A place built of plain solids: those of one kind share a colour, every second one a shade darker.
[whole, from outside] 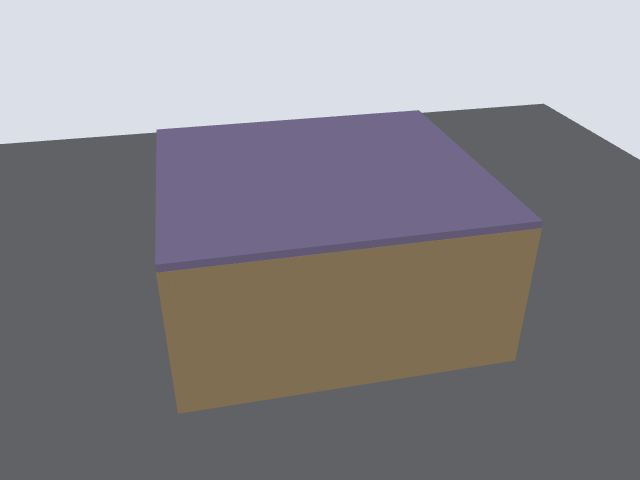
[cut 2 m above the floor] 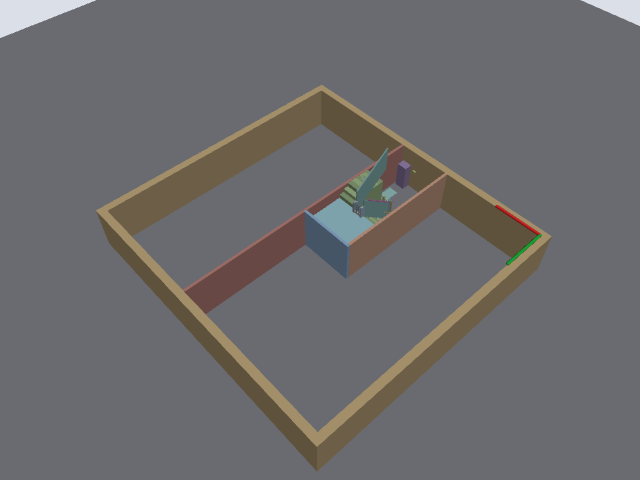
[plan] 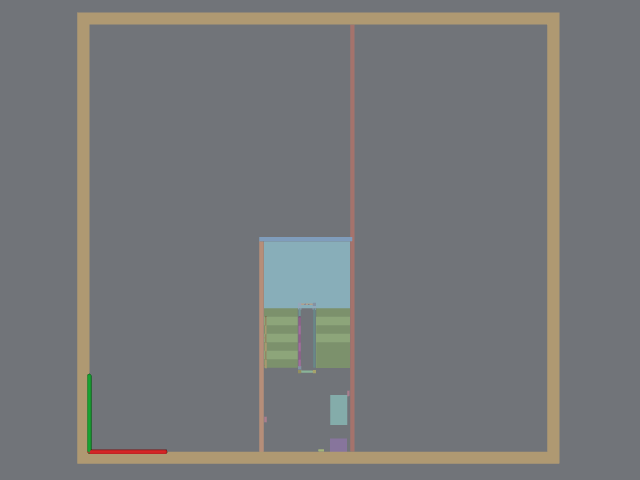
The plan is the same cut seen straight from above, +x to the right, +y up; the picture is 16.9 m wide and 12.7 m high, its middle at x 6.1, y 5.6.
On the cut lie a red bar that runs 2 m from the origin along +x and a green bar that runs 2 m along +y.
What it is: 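A small block of dwellings, 12.1 m wide and 11.3 m deep inside, its common dog-leg stair of 16 risers of 182 mm a storey on goings of 225 mm, 0.90 m wide flights and a well of 0.48 m; the dwelling on the first floor; a hall, a living room with a kitchen corner, a second bedroom, a bedroom, the bathroom shut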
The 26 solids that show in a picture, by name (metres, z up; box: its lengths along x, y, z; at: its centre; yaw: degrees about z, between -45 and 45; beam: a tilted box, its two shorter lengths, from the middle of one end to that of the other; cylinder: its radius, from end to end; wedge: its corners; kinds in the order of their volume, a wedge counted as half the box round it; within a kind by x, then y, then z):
{
 "wall_1": {"box": [0.32, 11.95, 5.87], "at": [-0.16, 5.65, 2.89]},
 "wall_2": {"box": [12.76, 0.32, 5.87], "at": [6.06, -0.16, 2.89]},
 "wall_3": {"box": [12.76, 0.32, 5.87], "at": [6.06, 11.46, 2.89]},
 "wall_4": {"box": [0.32, 11.95, 5.87], "at": [12.27, 5.65, 2.89]},
 "roof_slab_1": {"box": [12.74, 11.93, 0.44], "at": [6.06, 5.65, 5.89]},
 "piece_1": {"box": [0.9, 0.68, 0.23], "at": [5.06, 2.56, 0.07]},
 "piece_2": {"box": [0.9, 0.68, 0.41], "at": [5.06, 2.78, 0.16]},
 "piece_3": {"box": [0.9, 0.68, 0.6], "at": [5.06, 3.01, 0.25]},
 "piece_4": {"box": [0.9, 0.68, 0.78], "at": [5.06, 3.23, 0.34]},
 "piece_5": {"box": [0.9, 0.68, 0.96], "at": [5.06, 3.46, 0.43]},
 "piece_6": {"box": [0.9, 0.68, 1.14], "at": [5.06, 3.68, 0.52]},
 "piece_7": {"box": [0.9, 0.53, 1.32], "at": [5.06, 3.83, 0.61]},
 "piece_8": {"box": [0.9, 0.44, 2.6], "at": [6.45, 2.45, 1.25]},
 "piece_9": {"box": [0.9, 0.68, 2.42], "at": [6.45, 2.56, 1.16]},
 "piece_10": {"box": [0.9, 0.68, 2.23], "at": [6.45, 2.78, 1.07]},
 "piece_11": {"box": [0.9, 0.68, 2.05], "at": [6.45, 3.01, 0.98]},
 "piece_12": {"box": [0.9, 0.68, 1.87], "at": [6.45, 3.23, 0.89]},
 "piece_13": {"box": [0.9, 0.68, 1.69], "at": [6.45, 3.45, 0.79]},
 "half_1": {"box": [2.28, 1.77, 1.51], "at": [5.75, 4.68, 0.7]},
 "core_wall_1": {"box": [0.12, 5.56, 5.71], "at": [4.55, 2.78, 2.81]},
 "core_wall_low_1": {"box": [0.12, 11.3, 2.8], "at": [6.96, 5.65, 1.35]},
 "core_wall_back_1": {"box": [2.46, 0.12, 5.71], "at": [5.72, 5.62, 2.81]},
 "guard_panel_1": {"wedge": [[5.53, 2.22, -0.02], [5.53, 2.22, 1.08], [5.53, 3.8, 1.26], [5.53, 3.8, 2.35], [5.59, 2.22, -0.02], [5.59, 2.22, 1.08], [5.59, 3.8, 1.26], [5.59, 3.8, 2.35]]},
 "guard_panel_2": {"wedge": [[5.92, 2.22, 2.71], [5.92, 2.22, 3.81], [5.92, 3.8, 1.43], [5.92, 3.8, 2.53], [5.98, 2.22, 2.71], [5.98, 2.22, 3.81], [5.98, 3.8, 1.43], [5.98, 3.8, 2.53]]},
 "hung_more_letter_boxes_1": {"box": [0.45, 0.35, 1.26], "at": [6.59, 0.18, 0.58]},
 "laid_doormat_1": {"box": [0.45, 0.8, 0.05], "at": [6.6, 1.1, -0.02]}
}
